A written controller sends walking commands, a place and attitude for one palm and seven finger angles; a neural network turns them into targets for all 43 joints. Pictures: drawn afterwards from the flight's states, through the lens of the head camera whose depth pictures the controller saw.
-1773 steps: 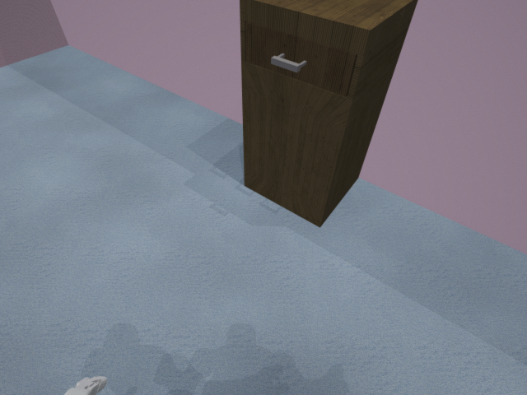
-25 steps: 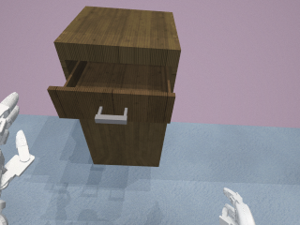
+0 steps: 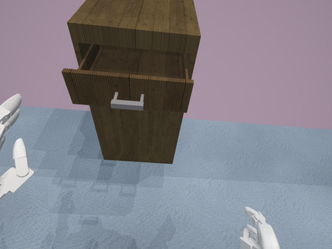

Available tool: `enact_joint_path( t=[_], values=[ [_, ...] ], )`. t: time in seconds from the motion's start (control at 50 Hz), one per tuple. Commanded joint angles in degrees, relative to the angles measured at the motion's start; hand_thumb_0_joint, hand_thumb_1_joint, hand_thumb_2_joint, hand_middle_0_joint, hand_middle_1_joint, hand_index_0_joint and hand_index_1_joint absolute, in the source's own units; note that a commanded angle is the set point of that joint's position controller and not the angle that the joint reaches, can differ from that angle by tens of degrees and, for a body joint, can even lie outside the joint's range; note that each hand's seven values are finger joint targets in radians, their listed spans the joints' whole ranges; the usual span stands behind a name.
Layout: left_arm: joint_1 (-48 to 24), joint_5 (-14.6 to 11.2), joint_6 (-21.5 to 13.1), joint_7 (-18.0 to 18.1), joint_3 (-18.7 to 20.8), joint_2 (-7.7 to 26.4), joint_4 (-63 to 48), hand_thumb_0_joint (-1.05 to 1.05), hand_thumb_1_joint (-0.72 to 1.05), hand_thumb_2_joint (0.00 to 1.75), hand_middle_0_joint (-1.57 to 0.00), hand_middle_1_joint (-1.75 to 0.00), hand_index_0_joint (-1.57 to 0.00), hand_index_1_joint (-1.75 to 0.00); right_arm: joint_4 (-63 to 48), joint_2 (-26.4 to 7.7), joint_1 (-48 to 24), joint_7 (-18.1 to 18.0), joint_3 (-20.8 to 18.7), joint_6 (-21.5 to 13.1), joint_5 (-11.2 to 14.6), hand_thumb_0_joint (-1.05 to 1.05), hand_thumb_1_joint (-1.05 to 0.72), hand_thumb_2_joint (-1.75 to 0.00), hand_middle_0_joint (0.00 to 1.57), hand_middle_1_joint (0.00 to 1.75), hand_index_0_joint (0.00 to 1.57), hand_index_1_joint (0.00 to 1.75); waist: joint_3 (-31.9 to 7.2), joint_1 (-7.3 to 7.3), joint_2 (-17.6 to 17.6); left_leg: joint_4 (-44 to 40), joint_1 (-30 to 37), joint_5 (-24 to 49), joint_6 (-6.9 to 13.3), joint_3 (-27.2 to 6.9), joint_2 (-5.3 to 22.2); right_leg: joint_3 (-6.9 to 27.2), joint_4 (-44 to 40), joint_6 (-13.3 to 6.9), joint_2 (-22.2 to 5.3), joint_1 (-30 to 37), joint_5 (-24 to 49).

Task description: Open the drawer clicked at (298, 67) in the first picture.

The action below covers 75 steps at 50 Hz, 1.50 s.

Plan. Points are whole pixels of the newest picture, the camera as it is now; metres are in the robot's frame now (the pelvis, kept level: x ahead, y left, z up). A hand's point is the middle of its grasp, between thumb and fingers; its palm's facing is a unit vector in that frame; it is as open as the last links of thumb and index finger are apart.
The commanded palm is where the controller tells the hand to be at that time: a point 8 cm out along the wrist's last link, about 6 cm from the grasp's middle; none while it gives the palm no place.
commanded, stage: stop stepping back and stand still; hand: left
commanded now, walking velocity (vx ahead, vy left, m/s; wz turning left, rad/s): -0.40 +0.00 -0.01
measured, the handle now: (128, 100) +0.56 +0.17 +0.01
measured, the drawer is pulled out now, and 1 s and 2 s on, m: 0.18 0.18 0.18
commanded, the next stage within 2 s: let the arm hang, fingers relaxed in 1.46 s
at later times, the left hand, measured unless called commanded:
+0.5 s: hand out of the picture +0.00 +0.23 +0.20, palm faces +0.45 -0.81 -0.38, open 7.4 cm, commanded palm -0.05 +0.26 +0.19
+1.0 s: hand out of the picture +0.01 +0.22 +0.17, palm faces +0.38 -0.76 -0.52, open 7.4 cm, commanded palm -0.06 +0.26 +0.19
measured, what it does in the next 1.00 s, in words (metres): walks backwards: right foot, then left foot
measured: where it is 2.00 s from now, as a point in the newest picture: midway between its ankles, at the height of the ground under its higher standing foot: outside the picture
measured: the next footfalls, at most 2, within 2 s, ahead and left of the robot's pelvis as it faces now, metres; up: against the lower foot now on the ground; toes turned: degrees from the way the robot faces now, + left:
right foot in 0.36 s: -0.16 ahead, -0.11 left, +0.00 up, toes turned -3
left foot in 0.64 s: -0.17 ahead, +0.14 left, +0.00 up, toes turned +7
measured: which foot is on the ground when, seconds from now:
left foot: down 0.00-0.34, up 0.36-0.62, down 0.64-0.90, up 0.92-1.00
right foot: down 0.00-0.02, up 0.04-0.34, down 0.36-0.64, up 0.66-0.88, down 0.90-1.00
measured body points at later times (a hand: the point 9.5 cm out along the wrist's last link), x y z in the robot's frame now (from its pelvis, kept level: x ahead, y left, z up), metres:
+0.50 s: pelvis -0.17 -0.02 +0.01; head -0.20 +0.00 +0.46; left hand -0.03 +0.27 +0.22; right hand -0.04 -0.26 -0.08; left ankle -0.15 +0.11 -0.66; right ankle -0.20 -0.10 -0.73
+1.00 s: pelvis -0.19 -0.02 -0.01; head -0.17 -0.03 +0.44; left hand -0.02 +0.26 +0.20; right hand -0.04 -0.24 -0.11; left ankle -0.21 +0.12 -0.69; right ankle -0.17 -0.09 -0.73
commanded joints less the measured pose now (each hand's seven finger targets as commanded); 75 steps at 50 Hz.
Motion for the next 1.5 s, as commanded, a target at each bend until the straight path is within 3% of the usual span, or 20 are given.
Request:
enact_joint_path(
  t=[0.0, 0.08, 0.22, 0.28, 0.32, 0.34, 0.38, 0.44, 0.56, 0.62, 0.66, 0.82, 0.86, 0.88, 0.9, 1.02, 1.14, 1.2, 1.26, 1.48],
  values=[
    [-1.4, -1.8, -2.53, -0.2, 3.85, 6.26, -7.71, 0.0, 0.9, 0.9, -0.2, -0.3, -0.2, -0.3, -9.01, -8.01, -2.93, 0.82, -4.68, -3.57, 0.12, 0.0, -0.9, -0.9, 0.2, 0.3, 0.2, 0.3, -10.32, 0.29, 13.2, -10.59, 22.21, 56.93, 5.27, -11.75, 18.67, 3.37, 16.26, 1.74, -0.05, -8.05, -10.05],
    [2.55, -1.78, -1.9, -0.44, 3.95, 5.39, -14.12, 0.0, 0.9, 0.9, -0.2, -0.3, -0.2, -0.3, -9.79, -7.44, -1.86, 1.83, -4.85, -5.33, -0.95, 0.0, -0.9, -0.9, 0.2, 0.3, 0.2, 0.3, -11.48, 0.5, 10.18, -11.24, 17.87, 41.56, 6.8, -10.07, 18.8, 3.35, 26.33, 2.43, -0.17, -8.79, -11.48],
    [3.33, -1.06, 1.09, 3.42, 7.76, 9.22, -17.45, 0.0, 0.9, 0.9, -0.2, -0.3, -0.2, -0.3, -12.57, -6.71, -4.83, 0.23, -2.89, -6.17, -1.21, 0.0, -0.9, -0.9, 0.2, 0.3, 0.2, 0.3, -1.44, 0.14, 18.6, -31.37, -8.76, -32.86, 0.63, -7.78, 12.29, -6.85, 15.85, 1.35, 2.21, 9.56, -11.52],
    [2.48, -0.63, 1.88, 3.95, 6.29, 7.87, -12.24, 0.0, 0.9, 0.9, -0.2, -0.3, -0.2, -0.3, -11.49, -5.66, -4.1, 0.07, -2.87, -5.2, -0.87, 0.0, -0.9, -0.9, 0.2, 0.3, 0.2, 0.3, 0.02, 0.13, 12.93, -17.57, -10.63, -29.18, -3.2, 0.74, 5.56, -7.96, -4.37, -1.78, -0.28, 14.22, -12.97],
    [0.25, -1.01, 1.55, 3.52, 8.07, 11.12, -13.52, 0.0, 0.9, 0.9, -0.2, -0.3, -0.2, -0.3, -9.96, -6.56, -3.97, 0.05, -3.46, -3.71, -0.77, 0.0, -0.9, -0.9, 0.2, 0.3, 0.2, 0.3, 2.5, 0.6, -11.17, 27.39, -4.97, -16.7, -2.76, -1.06, -0.78, 28.8, -26.85, -11.7, -25.59, -13.88, -29.2],
    [-5.43, -1.33, 0.5, 2.86, 7.8, 12.13, -16.09, 0.0, 0.9, 0.9, -0.2, -0.3, -0.2, -0.3, -7.86, -7.94, -3.97, -0.05, -3.36, -3.39, -1.84, 0.0, -0.9, -0.9, 0.2, 0.3, 0.2, 0.3, 6.94, 0.06, -7.49, 37.5, -12.15, -11.52, -2.73, -3.29, 0.13, 28.03, -27.18, -12.82, -27.73, -15.89, -23.45],
    [-6.3, -0.71, -1.11, 1.15, 7.27, 9.73, -9.09, 0.0, 0.9, 0.9, -0.2, -0.3, -0.2, -0.3, -7.43, -5.49, -1.3, 0.61, -3.17, -2.99, -1.26, 0.0, -0.9, -0.9, 0.2, 0.3, 0.2, 0.3, -0.76, -1.53, -8.08, 38.04, -11.63, -6.68, -3.09, -0.2, 2.5, 13.63, -21.42, -8.33, -20.49, -9.62, -22.38],
    [-5.82, -0.01, -0.94, 0.86, 1.6, 4.89, -3.66, 0.0, 0.9, 0.9, -0.2, -0.3, -0.2, -0.3, -8.25, -6.59, -3.97, -0.81, -3.3, -4.13, -0.46, 0.0, -0.9, -0.9, 0.2, 0.3, 0.2, 0.3, 5.72, -0.6, -0.15, 25.14, -11.73, -7.04, -1.39, 0.37, 5.05, 12.61, -19.97, -7.0, -19.01, -8.66, -19.12],
    [-8.17, 0.98, -1.6, 2.65, 1.9, 5.27, -5.23, 0.0, 0.9, 0.9, -0.2, -0.3, -0.2, -0.3, -7.46, -5.97, -0.52, -2.84, -2.84, -7.22, -1.26, 0.0, -0.9, -0.9, 0.2, 0.3, 0.2, 0.3, 2.22, -0.14, -6.42, -6.12, 7.43, -13.58, 1.2, 6.92, 2.42, 9.51, -14.2, -5.81, -15.31, -3.7, -17.06],
    [-7.46, 0.48, -3.03, 3.55, 3.33, 6.74, -12.7, 0.0, 0.9, 0.9, -0.2, -0.3, -0.2, -0.3, -9.76, -8.9, 1.11, -2.99, -3.94, -7.87, -1.28, 0.0, -0.9, -0.9, 0.2, 0.3, 0.2, 0.3, -0.37, -1.25, 18.49, -15.77, 21.67, -16.63, 7.6, -16.09, 17.45, -2.21, 13.13, 0.33, -3.94, -16.33, -10.06],
    [-8.35, 0.9, -3.97, 3.41, 5.16, 9.01, -15.69, 0.0, 0.9, 0.9, -0.2, -0.3, -0.2, -0.3, -8.51, -6.98, 0.86, -1.93, -3.71, -8.88, -0.98, 0.0, -0.9, -0.9, 0.2, 0.3, 0.2, 0.3, 2.92, -1.71, 16.05, -21.34, 16.72, -10.12, 11.31, -22.46, 24.23, -2.27, 28.79, 1.46, -5.31, -22.17, -12.12],
    [2.91, 0.14, -1.82, 3.13, 6.34, 5.93, -6.71, 0.0, 0.9, 0.9, -0.2, -0.3, -0.2, -0.3, -7.99, -7.1, -0.41, -0.38, -3.5, -8.12, -0.56, 0.0, -0.9, -0.9, 0.2, 0.3, 0.2, 0.3, 3.64, -0.16, 13.18, -11.61, 0.67, -7.51, 5.09, -0.24, 15.14, -9.69, 5.77, 2.03, -2.66, 3.29, -1.55],
    [2.71, 0.35, -1.54, 3.32, 7.16, 6.34, -4.02, 0.0, 0.9, 0.9, -0.2, -0.3, -0.2, -0.3, -8.15, -6.3, -0.9, -0.49, -3.7, -6.49, -0.27, 0.0, -0.9, -0.9, 0.2, 0.3, 0.2, 0.3, 2.09, 0.25, 2.88, 2.24, -6.07, -17.16, 2.4, 3.6, 9.85, -1.35, -3.83, -0.58, -6.7, 11.12, -2.92],
    [1.72, 0.34, -1.24, 3.51, 8.48, 8.7, -4.36, 0.0, 0.9, 0.9, -0.2, -0.3, -0.2, -0.3, -9.14, -5.23, -1.48, -0.35, -3.73, -5.75, -0.01, 0.0, -0.9, -0.9, 0.2, 0.3, 0.2, 0.3, 1.1, 0.14, -11.43, 17.33, -12.38, -21.04, 0.33, 4.97, 3.54, 20.98, -12.95, -5.94, -18.61, 11.15, -5.61],
    [-1.41, -0.31, -1.83, 3.59, 9.81, 10.03, -5.77, 0.0, 0.9, 0.9, -0.2, -0.3, -0.2, -0.3, -9.19, -5.63, -2.78, -0.4, -3.91, -5.43, -0.11, 0.0, -0.9, -0.9, 0.2, 0.3, 0.2, 0.3, 0.89, 0.8, -14.12, 29.04, -14.64, -22.33, -0.23, 0.8, 2.72, 29.4, -16.1, -9.72, -25.53, 9.78, 0.43],
    [0.14, 0.3, -3.9, 2.94, 7.61, 6.53, -8.65, 0.0, 0.9, 0.9, -0.2, -0.3, -0.2, -0.3, -8.55, -4.29, -4.0, -0.04, -3.33, -4.07, -0.31, 0.0, -0.9, -0.9, 0.2, 0.3, 0.2, 0.3, -1.47, -0.92, -5.1, 20.58, -3.61, -11.85, -1.56, 1.5, 4.52, 7.63, -10.79, -7.75, -18.81, 5.16, 21.86],
    [1.39, 0.04, -3.91, 3.83, 5.54, 5.29, -11.36, 0.0, 0.9, 0.9, -0.2, -0.3, -0.2, -0.3, -9.16, -5.42, -2.0, -1.08, -3.72, -5.04, -0.98, 0.0, -0.9, -0.9, 0.2, 0.3, 0.2, 0.3, 0.71, -0.51, 1.47, -5.23, 10.12, -2.24, -0.06, 2.92, 2.71, 4.53, -10.63, -3.92, -14.7, 2.25, 5.99],
    [0.83, 0.05, -4.12, 3.8, 6.19, 6.0, -13.1, 0.0, 0.9, 0.9, -0.2, -0.3, -0.2, -0.3, -11.13, -7.75, -2.54, -0.91, -4.37, -4.76, -0.54, 0.0, -0.9, -0.9, 0.2, 0.3, 0.2, 0.3, 1.42, 1.07, 12.81, -11.63, 9.73, 5.81, 3.86, -10.49, 13.15, 0.18, -1.77, 1.23, -6.66, 0.73, 3.74],
    [1.98, 0.19, -3.77, 3.22, 7.14, 6.12, -10.81, 0.0, 0.9, 0.9, -0.2, -0.3, -0.2, -0.3, -10.85, -6.27, -2.28, -0.71, -3.46, -4.69, -0.56, 0.0, -0.9, -0.9, 0.2, 0.3, 0.2, 0.3, 1.26, 0.54, 16.37, -13.09, 4.33, 6.65, 3.23, -8.94, 13.12, -2.07, 1.04, 1.27, -5.12, 4.57, 2.65],
    [3.03, -1.04, -1.75, 2.66, 5.34, 4.79, -8.75, 0.0, 0.9, 0.9, -0.2, -0.3, -0.2, -0.3, -11.02, -6.01, -2.29, 0.04, -2.9, -3.89, -0.1, 0.0, -0.9, -0.9, 0.2, 0.3, 0.2, 0.3, -2.79, -0.54, 1.92, -5.02, 8.43, 3.84, 0.09, -2.26, 6.63, 4.22, -8.22, -0.57, -10.11, 5.1, 15.24]
  ],
)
